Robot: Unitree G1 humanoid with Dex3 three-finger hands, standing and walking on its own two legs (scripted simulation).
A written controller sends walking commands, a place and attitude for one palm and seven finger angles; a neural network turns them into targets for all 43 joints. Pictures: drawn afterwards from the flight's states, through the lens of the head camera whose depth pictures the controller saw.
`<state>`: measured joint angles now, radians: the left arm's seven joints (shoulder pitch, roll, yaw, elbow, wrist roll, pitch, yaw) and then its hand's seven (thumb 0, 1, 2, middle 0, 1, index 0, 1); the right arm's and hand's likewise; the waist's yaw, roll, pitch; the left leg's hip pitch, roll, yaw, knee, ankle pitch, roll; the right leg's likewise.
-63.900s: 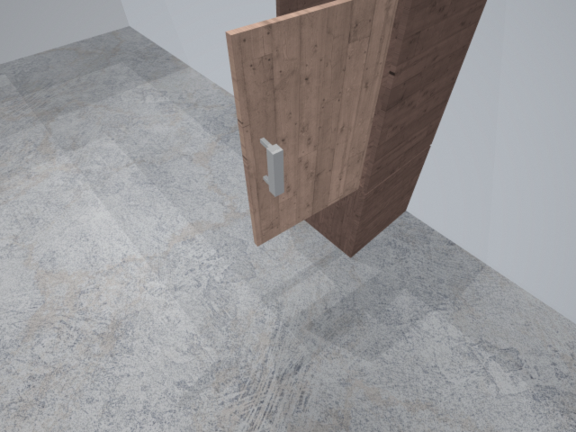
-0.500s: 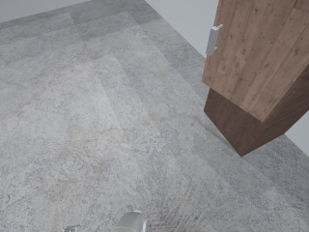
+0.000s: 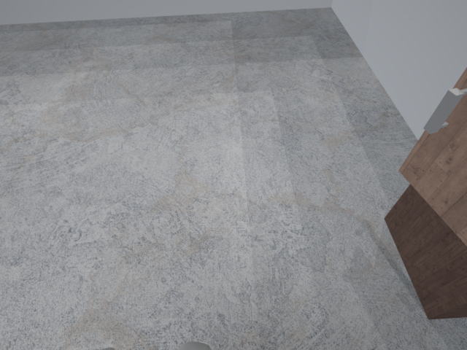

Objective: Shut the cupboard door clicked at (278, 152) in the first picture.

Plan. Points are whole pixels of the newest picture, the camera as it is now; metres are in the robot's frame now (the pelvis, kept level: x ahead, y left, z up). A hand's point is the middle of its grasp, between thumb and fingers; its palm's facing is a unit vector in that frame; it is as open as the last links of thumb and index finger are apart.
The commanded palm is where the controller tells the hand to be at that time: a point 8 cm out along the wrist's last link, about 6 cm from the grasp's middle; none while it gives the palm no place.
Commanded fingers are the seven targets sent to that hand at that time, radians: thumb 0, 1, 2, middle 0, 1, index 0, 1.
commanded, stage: walk to a spot facing it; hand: left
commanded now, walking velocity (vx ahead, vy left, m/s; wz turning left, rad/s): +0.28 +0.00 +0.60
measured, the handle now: (449, 110) +0.71 -0.52 -0.02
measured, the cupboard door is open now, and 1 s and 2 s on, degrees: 15 15 15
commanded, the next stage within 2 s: turn to face it in 0.66 s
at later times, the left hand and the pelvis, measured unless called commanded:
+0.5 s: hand out of the picture +0.04 +0.24 -0.17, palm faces +0.37 -0.91 -0.20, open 7.4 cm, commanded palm none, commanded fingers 0.00 0.90 0.90 -0.20 -0.30 -0.20 -0.30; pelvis +0.12 +0.06 +0.00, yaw +19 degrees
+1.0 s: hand (131, 263) +0.30 +0.26 -0.13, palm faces +0.43 -0.88 -0.22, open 7.3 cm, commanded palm none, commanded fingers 0.00 0.90 0.90 -0.20 -0.30 -0.20 -0.30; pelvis +0.29 +0.07 +0.02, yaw +24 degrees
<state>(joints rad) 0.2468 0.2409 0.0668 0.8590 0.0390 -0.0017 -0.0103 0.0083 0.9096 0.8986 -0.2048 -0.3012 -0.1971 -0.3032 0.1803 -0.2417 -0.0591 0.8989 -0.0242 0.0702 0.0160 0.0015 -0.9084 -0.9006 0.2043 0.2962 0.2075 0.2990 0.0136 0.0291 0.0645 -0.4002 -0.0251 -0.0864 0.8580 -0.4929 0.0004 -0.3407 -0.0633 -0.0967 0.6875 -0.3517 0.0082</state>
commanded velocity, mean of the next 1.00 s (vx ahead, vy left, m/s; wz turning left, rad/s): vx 0.20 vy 0.00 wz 0.22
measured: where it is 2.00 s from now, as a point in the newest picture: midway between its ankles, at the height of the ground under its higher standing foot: (222, 314)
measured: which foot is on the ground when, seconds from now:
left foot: up 0.00-0.36, down 0.38-0.84, up 0.86-1.00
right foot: down 0.00-0.38, up 0.40-0.82, down 0.84-1.00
